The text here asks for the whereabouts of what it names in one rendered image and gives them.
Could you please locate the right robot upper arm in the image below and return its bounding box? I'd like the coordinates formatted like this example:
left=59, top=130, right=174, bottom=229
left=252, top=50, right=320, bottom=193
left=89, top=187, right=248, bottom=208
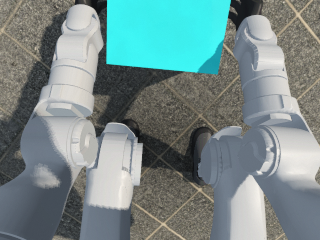
left=237, top=125, right=320, bottom=240

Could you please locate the robot right hand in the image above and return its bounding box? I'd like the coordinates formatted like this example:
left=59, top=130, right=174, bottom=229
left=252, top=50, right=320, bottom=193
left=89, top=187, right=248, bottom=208
left=228, top=0, right=264, bottom=31

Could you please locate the robot left hand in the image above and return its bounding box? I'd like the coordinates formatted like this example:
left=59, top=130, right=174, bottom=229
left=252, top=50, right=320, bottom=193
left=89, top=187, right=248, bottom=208
left=75, top=0, right=107, bottom=15

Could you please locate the carton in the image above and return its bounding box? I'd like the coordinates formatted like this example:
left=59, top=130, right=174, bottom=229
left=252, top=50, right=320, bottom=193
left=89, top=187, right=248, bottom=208
left=106, top=0, right=231, bottom=75

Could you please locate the left robot upper arm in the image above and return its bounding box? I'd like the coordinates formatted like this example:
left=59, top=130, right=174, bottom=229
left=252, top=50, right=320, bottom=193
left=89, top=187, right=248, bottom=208
left=0, top=116, right=99, bottom=240

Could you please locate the left robot foot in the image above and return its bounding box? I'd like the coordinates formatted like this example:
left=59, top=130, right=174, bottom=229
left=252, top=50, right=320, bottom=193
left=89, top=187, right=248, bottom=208
left=121, top=119, right=140, bottom=143

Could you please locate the right robot forearm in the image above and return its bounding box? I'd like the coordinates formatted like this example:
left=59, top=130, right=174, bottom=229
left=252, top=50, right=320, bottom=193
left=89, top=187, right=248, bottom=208
left=232, top=15, right=315, bottom=138

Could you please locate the left robot forearm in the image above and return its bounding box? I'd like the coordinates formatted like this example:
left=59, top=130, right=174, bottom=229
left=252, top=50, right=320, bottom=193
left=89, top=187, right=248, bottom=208
left=20, top=4, right=104, bottom=158

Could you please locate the robot right thigh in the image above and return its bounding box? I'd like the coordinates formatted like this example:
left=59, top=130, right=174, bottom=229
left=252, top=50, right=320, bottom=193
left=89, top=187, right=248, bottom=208
left=203, top=135, right=267, bottom=240

